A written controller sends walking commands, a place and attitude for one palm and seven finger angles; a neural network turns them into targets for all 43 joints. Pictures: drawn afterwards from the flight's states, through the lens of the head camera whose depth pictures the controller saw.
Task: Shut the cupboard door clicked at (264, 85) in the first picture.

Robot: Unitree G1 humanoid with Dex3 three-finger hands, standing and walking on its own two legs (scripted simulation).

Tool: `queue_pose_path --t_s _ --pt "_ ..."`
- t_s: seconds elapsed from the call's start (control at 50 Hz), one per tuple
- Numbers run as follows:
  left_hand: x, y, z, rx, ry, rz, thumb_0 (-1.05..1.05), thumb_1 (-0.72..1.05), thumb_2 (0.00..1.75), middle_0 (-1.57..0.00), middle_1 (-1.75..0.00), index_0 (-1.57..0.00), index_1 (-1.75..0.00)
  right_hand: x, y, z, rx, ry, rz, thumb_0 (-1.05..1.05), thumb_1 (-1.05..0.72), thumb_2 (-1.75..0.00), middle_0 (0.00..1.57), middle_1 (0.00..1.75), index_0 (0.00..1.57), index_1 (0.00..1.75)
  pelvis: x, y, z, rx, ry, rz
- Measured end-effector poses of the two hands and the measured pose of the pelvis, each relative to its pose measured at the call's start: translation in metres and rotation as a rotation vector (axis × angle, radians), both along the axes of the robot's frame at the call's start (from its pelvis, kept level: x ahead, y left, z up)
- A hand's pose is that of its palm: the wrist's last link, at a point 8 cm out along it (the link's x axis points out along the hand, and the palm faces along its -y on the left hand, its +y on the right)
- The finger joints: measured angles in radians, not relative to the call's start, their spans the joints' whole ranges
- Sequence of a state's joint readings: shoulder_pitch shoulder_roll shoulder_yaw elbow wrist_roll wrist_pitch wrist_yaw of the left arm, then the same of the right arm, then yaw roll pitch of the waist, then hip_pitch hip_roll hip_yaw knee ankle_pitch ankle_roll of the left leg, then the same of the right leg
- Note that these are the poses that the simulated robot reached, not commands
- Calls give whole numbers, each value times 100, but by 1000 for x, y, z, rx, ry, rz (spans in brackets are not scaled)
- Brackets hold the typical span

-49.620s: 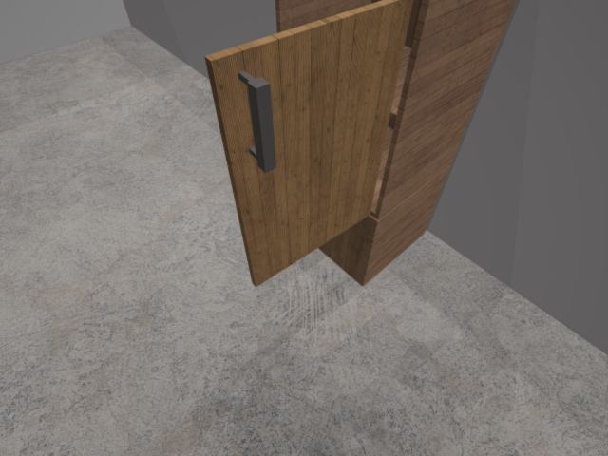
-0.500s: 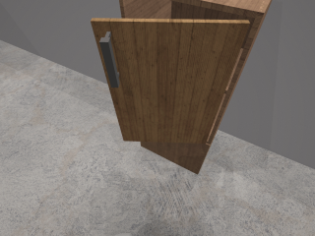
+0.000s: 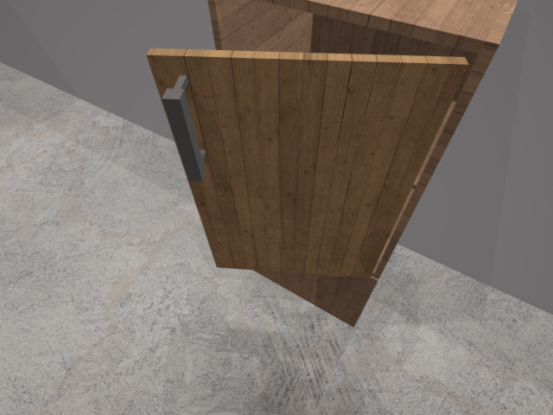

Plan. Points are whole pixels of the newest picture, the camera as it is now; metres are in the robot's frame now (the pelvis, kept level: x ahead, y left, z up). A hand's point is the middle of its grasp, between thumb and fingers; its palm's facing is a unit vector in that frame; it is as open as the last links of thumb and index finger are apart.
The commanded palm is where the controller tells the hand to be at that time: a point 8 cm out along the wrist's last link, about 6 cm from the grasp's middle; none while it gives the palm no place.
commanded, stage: come to a stop and stand still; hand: left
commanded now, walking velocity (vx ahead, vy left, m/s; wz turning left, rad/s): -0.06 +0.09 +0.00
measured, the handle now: (189, 131) +0.47 +0.16 +0.15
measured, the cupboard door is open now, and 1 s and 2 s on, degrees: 27 27 27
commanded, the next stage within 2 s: look again from close up in 0.88 s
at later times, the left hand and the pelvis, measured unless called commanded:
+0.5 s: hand out of the picture +0.03 +0.27 -0.16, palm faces -0.01 -0.97 -0.25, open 7.4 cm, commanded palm none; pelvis -0.05 +0.08 +0.00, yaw -2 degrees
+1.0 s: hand out of the picture -0.13 +0.25 -0.18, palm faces +0.04 -0.99 -0.16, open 7.4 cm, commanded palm none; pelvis -0.07 +0.09 +0.00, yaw +1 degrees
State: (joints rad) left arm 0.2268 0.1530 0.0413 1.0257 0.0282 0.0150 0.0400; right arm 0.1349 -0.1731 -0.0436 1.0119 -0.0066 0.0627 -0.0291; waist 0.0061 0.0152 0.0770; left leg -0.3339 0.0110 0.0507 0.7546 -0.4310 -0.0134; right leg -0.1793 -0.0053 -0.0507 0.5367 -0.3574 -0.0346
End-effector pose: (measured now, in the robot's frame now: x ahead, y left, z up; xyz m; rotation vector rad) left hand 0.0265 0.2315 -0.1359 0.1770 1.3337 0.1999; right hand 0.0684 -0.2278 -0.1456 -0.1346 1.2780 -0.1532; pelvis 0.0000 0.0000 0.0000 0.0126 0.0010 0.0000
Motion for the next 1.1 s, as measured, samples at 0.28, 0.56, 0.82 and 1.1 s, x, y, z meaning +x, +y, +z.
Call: queue_pose_path --t_s 0.28,0.56,0.82,1.1 --pt "18 52 -4 20 -91 -51 0 91 89 -20 -30 -20 -30 -22 20 14 -79 -73 -14 1 -91 -90 20 30 20 30 -11 45 -4 -32 -26 -9" --pt "-19 88 5 6 -140 -102 0 91 89 -20 -30 -20 -30 -76 76 12 -16 -102 -2 0 -93 -90 20 30 21 30 -52 82 -3 -23 -40 -27" --pt "-125 82 -9 -55 76 -5 0 91 89 -20 -30 -20 -30 -122 82 12 -30 31 10 1 -91 -90 20 30 20 30 -67 91 1 -24 -32 6" --pt "-163 56 -10 -95 144 37 0 91 89 -20 -30 -20 -30 -119 85 10 -10 35 22 1 -91 -90 20 30 20 30 -71 84 3 -18 -32 18"
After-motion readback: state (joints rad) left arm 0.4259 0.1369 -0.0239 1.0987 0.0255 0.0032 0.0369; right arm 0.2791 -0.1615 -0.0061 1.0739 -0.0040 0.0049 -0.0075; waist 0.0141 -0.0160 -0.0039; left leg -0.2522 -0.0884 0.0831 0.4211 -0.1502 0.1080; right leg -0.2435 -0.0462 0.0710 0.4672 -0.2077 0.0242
